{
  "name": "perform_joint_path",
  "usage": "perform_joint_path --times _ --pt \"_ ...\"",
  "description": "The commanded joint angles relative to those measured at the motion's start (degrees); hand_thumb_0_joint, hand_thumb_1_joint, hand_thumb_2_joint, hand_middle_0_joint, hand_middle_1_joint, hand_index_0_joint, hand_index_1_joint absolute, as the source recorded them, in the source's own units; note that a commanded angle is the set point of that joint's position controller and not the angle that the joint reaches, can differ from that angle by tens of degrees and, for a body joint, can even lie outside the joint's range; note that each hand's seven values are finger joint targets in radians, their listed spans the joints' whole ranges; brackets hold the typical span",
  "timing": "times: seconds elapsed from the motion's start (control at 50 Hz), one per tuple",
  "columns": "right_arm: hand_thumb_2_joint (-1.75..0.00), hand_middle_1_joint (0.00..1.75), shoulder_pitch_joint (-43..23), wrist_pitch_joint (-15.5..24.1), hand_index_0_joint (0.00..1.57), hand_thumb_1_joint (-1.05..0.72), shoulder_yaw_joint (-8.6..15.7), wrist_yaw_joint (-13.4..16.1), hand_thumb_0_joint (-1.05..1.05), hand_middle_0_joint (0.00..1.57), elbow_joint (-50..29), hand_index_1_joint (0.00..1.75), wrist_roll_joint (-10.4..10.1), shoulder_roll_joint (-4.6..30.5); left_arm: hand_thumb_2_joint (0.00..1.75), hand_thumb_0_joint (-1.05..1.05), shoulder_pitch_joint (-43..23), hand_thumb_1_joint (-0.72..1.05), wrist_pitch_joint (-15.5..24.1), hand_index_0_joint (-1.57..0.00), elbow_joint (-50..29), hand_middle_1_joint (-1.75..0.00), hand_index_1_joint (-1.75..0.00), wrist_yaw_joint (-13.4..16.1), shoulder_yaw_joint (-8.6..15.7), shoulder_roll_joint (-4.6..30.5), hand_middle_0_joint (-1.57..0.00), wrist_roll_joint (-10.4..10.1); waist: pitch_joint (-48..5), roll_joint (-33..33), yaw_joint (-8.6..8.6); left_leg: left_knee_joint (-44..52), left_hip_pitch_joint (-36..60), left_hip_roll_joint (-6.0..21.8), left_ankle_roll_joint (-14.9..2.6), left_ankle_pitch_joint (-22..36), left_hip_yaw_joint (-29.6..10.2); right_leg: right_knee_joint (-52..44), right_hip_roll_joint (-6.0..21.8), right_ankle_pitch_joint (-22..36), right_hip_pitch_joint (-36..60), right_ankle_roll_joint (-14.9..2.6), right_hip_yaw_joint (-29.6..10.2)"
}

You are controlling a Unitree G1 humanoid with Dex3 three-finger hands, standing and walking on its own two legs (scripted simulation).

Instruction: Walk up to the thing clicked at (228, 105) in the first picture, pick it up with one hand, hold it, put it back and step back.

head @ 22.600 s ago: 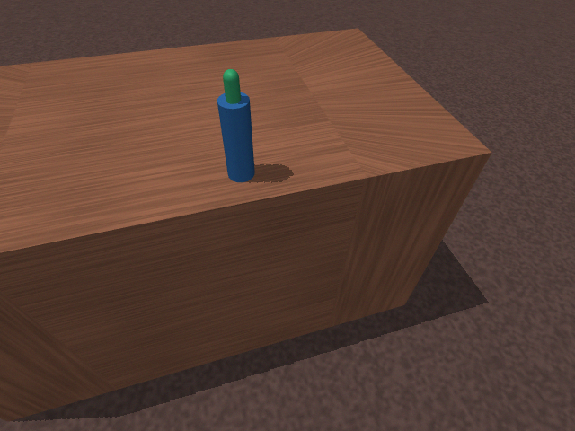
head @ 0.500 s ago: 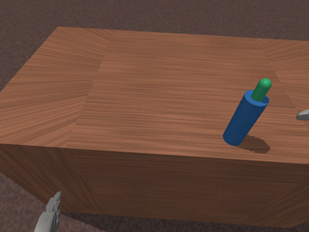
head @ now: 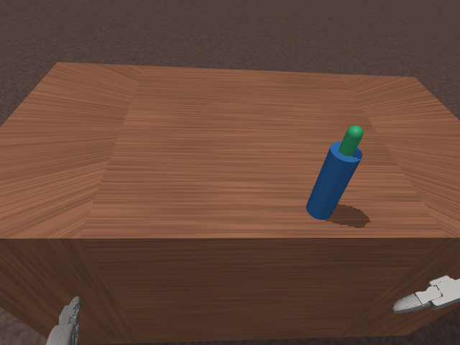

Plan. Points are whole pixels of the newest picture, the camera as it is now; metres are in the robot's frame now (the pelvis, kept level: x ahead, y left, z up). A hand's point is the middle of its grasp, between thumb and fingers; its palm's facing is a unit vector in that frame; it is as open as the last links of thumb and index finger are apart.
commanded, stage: sink last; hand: right
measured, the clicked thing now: (335, 174) +0.41 -0.21 +0.09
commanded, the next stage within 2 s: home in 0.48 s
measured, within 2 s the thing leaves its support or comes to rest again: neither
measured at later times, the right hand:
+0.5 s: hand (448, 295) +0.16 -0.26 +0.15, palm faces +0.42 +0.80 -0.42, open 17.5 cm
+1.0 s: hand (364, 342) +0.15 -0.21 +0.00, palm faces +0.18 +0.94 -0.27, open 17.5 cm
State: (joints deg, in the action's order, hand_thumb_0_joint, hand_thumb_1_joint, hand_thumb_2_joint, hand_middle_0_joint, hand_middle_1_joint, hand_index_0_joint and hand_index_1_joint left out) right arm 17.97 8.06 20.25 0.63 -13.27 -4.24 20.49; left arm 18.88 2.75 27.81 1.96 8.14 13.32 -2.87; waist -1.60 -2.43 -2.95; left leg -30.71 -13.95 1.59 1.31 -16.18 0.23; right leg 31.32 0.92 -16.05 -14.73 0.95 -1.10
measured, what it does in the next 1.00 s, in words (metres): stands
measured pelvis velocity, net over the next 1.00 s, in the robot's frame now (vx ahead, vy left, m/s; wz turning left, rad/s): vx -0.02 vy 0.00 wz -0.01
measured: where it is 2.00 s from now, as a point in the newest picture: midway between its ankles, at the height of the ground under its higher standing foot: outside the picture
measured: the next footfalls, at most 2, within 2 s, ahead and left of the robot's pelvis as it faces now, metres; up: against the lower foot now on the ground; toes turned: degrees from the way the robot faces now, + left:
none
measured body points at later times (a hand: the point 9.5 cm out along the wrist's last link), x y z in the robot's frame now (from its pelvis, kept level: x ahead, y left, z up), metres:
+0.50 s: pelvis -0.02 +0.01 +0.00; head -0.03 +0.03 +0.45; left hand +0.14 +0.27 -0.08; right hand +0.13 -0.30 +0.17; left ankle +0.00 +0.14 -0.73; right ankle +0.01 -0.13 -0.73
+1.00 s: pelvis -0.02 +0.00 +0.01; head -0.01 +0.01 +0.46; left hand +0.16 +0.22 -0.09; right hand +0.13 -0.25 +0.02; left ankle +0.00 +0.14 -0.73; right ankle +0.01 -0.13 -0.73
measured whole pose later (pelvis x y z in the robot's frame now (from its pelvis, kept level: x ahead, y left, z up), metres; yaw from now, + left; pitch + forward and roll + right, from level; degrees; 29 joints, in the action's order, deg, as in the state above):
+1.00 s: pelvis -0.02 +0.00 +0.01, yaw -1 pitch -3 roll +0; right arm 27.2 13.3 6.3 0.3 6.0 -1.1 12.0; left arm 11.2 6.9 37.0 2.3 3.4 9.1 -0.2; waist 3.8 -1.3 -1.4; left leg -26.3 -10.2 2.2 1.2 -12.9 0.9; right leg 25.5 0.4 -11.7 -10.6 1.0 -1.7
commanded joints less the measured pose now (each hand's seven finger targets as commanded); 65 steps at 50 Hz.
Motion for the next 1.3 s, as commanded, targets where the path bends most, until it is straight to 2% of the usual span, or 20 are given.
perform_joint_path --times 0.0,0.04,0.1,0.18,0.24,0.28,0.36,0.46,0.5,0.58,0.68,0.72,0.86,0.96,1.06,1.16,1.18,1.2,1.22,1.28 --pt "-0.04 0.06 0.82 5.47 0.05 0.6 7.31 1.89 0.0 0.05 -19.4 0.06 -0.2 11.53 0.04 0.0 -5.75 -0.5 3.27 -0.06 -7.76 -0.05 -0.04 0.73 1.64 5.48 -0.05 0.59 -3.86 -1.68 -0.35 4.55 2.44 -1.55 -1.49 8.65 3.36 -5.58 -0.96 10.27 1.17 -1.3 2.94" --pt "-0.04 0.06 2.26 6.3 0.05 0.58 7.41 1.95 0.0 0.05 -21.0 0.06 -0.21 10.79 0.04 0.0 -6.94 -0.51 3.69 -0.06 -9.45 -0.05 -0.05 1.19 1.96 5.96 -0.05 0.93 -4.16 -0.76 0.45 5.08 2.54 -1.07 -1.2 8.21 2.97 -5.05 -1.36 9.42 1.72 -1.53 3.19" --pt "-0.05 0.06 1.43 6.98 0.05 0.56 7.65 2.28 0.0 0.05 -20.62 0.06 -0.23 10.39 0.05 0.0 -8.34 -0.52 4.66 -0.05 -11.34 -0.05 -0.05 2.45 5.82 9.95 -0.05 1.39 -2.7 2.7 1.69 6.57 0.68 -0.86 -0.87 3.17 3.02 -6.06 -1.54 4.88 2.72 -1.97 2.65" --pt "-0.05 0.06 3.01 7.97 0.05 0.58 6.49 1.63 0.0 0.05 -13.96 0.06 0.02 7.84 0.04 0.0 -3.71 -0.51 5.48 -0.06 -8.65 -0.05 -0.05 2.62 6.53 8.48 -0.05 1.36 2.42 5.54 2.21 9.0 -2.38 0.19 -0.56 -2.58 1.92 -6.69 -1.88 1.67 3.82 -1.81 2.84" --pt "-0.05 0.06 3.19 9.63 0.05 0.57 6.99 0.98 0.0 0.05 -12.75 0.06 0.06 8.26 0.04 0.0 -2.07 -0.51 5.9 -0.06 -6.39 -0.05 -0.05 1.61 1.95 3.57 -0.05 1.32 5.27 5.85 0.4 10.62 -2.76 0.95 -0.47 -5.42 0.84 -6.91 -2.45 1.09 2.4 -1.55 3.3" --pt "-0.05 0.06 2.27 10.56 0.05 0.56 8.47 1.03 0.0 0.05 -12.61 0.06 0.12 9.92 0.04 0.0 -2.62 -0.52 6.24 -0.05 -4.89 -0.05 -0.05 1.36 1.62 2.87 -0.05 1.31 4.9 3.63 -0.22 10.54 -2.61 0.63 -0.68 -6.41 1.22 -7.87 -2.57 -0.17 2.11 -1.5 3.21" --pt "-0.05 0.06 1.44 12.27 0.05 0.58 8.94 1.36 0.0 0.05 -13.92 0.06 0.2 10.6 0.04 0.0 -7.19 -0.52 7.89 -0.05 -5.63 -0.05 -0.04 1.43 3.98 6.79 -0.05 1.77 1.92 0.09 -0.49 9.17 -0.09 -0.36 -1.23 -3.78 2.62 -9.53 -2.16 -0.02 2.69 -1.46 2.55" --pt "-0.06 0.06 3.59 13.07 0.05 0.55 6.28 1.81 0.0 0.05 -13.82 0.06 0.79 8.71 0.06 0.0 -10.34 -0.53 8.33 -0.05 -4.54 -0.05 -0.05 1.52 1.3 5.01 -0.05 2.06 -1.36 -1.09 -1.01 8.38 3.29 -0.73 -1.42 2.74 3.2 -9.01 -2.08 5.72 4.2 -1.32 2.59" --pt "-0.06 0.06 2.91 13.33 0.05 0.54 7.24 2.13 0.0 0.05 -15.45 0.06 0.7 9.82 0.07 0.0 -12.47 -0.53 8.78 -0.05 -7.09 -0.05 -0.06 1.97 3.69 8.09 -0.05 2.14 -3.01 -0.06 -0.99 8.55 4.39 -0.84 -1.44 3.65 3.26 -9.05 -1.94 6.7 5.29 -1.32 2.5" --pt "-0.07 0.06 5.74 13.06 0.06 0.53 7.2 1.71 0.0 0.06 -9.52 0.06 0.63 8.37 0.16 0.0 -7.87 -0.45 8.03 -0.13 -4.79 -0.13 -0.14 1.54 4.22 7.44 -0.13 1.88 0.78 2.87 -0.47 9.57 3.96 -1.15 -1.19 3.3 3.79 -9.95 -1.75 6.45 4.98 -1.47 2.66" --pt "-0.06 0.05 6.48 13.27 0.05 0.54 1.11 0.19 0.0 0.05 -5.92 0.05 0.46 3.83 0.54 0.0 -7.54 -0.05 7.49 -0.14 -4.39 -0.19 -0.19 0.26 -3.02 0.1 -0.13 1.13 6.14 3.43 -0.29 11.49 1.59 -1.13 -1.16 -1.5 3.37 -11.46 -1.6 2.6 3.63 -1.58 3.25" --pt "-0.05 0.05 6.65 12.99 0.05 0.56 -2.01 0.05 0.0 0.05 -4.15 0.05 0.88 2.2 0.57 0.0 -10.27 0.11 7.53 -0.14 -4.37 -0.2 -0.2 0.03 -5.13 -1.02 -0.14 1.14 4.73 2.44 -0.12 11.03 2.35 -0.98 -1.19 1.0 3.14 -11.26 -1.74 4.41 3.95 -1.59 3.49" --pt "-0.04 0.05 6.74 10.7 0.05 0.57 -5.94 0.42 0.0 0.05 1.74 0.05 2.25 1.62 0.75 0.0 -11.94 0.64 7.73 -0.17 -0.75 -0.25 -0.25 0.99 1.13 7.45 -0.17 2.22 -0.23 1.05 2.3 8.77 2.79 -1.75 -1.36 6.15 4.31 -11.05 -1.02 7.37 6.21 -1.21 2.39" --pt "-0.03 0.05 3.11 7.93 0.05 0.59 -10.94 1.2 0.0 0.05 11.69 0.05 3.28 -1.21 0.9 0.0 -13.82 0.89 7.72 -0.2 0.19 -0.3 -0.3 1.6 -3.2 3.23 -0.2 2.29 -1.29 3.52 2.69 8.99 3.14 -1.59 -1.2 6.96 4.14 -10.22 -0.94 8.17 6.47 -1.37 2.16" --pt "-0.03 0.05 -2.09 5.99 0.05 0.59 -17.03 1.27 0.0 0.05 24.8 0.05 4.07 -4.72 0.9 0.0 -15.62 0.9 7.36 -0.2 1.65 -0.3 -0.3 1.71 -6.63 1.0 -0.2 2.14 -0.57 2.99 3.24 8.87 1.79 -1.54 -1.43 4.26 3.7 -10.31 -0.92 4.95 4.15 -1.28 2.43" --pt "-0.06 0.05 -7.13 4.3 0.05 0.54 -15.74 1.94 0.0 0.05 33.69 0.05 4.3 -1.47 0.9 0.0 -14.98 0.9 6.67 -0.2 2.93 -0.3 -0.3 2.0 -5.87 2.57 -0.2 2.25 -3.42 0.1 3.2 8.45 3.11 -1.03 -1.25 7.45 2.82 -9.08 -1.59 7.5 4.18 -1.22 3.06" --pt "-0.04 0.05 -7.49 4.65 0.05 0.56 -9.37 3.86 0.0 0.05 34.27 0.05 4.21 1.24 0.9 0.0 -11.13 0.9 6.16 -0.2 6.3 -0.3 -0.3 1.7 -5.56 6.61 -0.2 3.28 -0.88 -0.89 0.86 7.86 2.56 -1.74 -1.67 4.92 2.71 -9.09 -1.6 4.48 2.3 -0.91 2.89" --pt "-0.07 0.06 -7.94 4.49 0.06 0.52 -14.22 3.66 0.0 0.06 36.01 0.06 4.69 -2.17 0.9 0.0 -11.94 0.9 6.06 -0.2 5.48 -0.3 -0.3 1.6 -6.1 5.89 -0.2 3.18 -0.63 -1.88 2.63 7.67 1.74 -1.88 -1.81 4.45 2.57 -9.35 -1.34 3.48 3.03 -0.64 3.06" --pt "-0.06 0.06 -10.05 4.45 0.05 0.53 -16.5 3.44 0.0 0.05 36.1 0.06 4.46 -4.39 0.9 0.0 -12.39 0.9 6.05 -0.2 5.08 -0.3 -0.3 1.42 -6.23 5.46 -0.2 3.13 -1.03 -1.51 3.35 7.69 0.86 -2.03 -1.86 3.56 2.69 -9.41 -1.09 2.34 3.31 -0.65 2.82" --pt "-0.05 0.05 -9.85 3.99 0.05 0.55 -14.99 4.41 0.0 0.05 37.55 0.05 4.22 -3.23 0.9 0.0 -12.3 0.9 5.51 -0.2 4.69 -0.3 -0.3 1.5 -6.17 5.48 -0.2 3.04 -3.43 -0.16 2.08 7.44 3.0 -1.82 -1.71 6.77 2.46 -8.43 -1.39 5.96 3.37 -0.83 3.11"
